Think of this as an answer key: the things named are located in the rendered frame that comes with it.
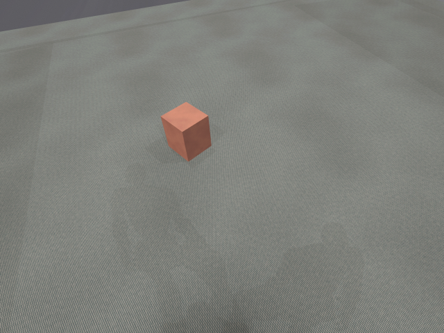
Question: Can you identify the carton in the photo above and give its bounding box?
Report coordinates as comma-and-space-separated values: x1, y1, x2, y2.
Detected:
161, 102, 212, 162

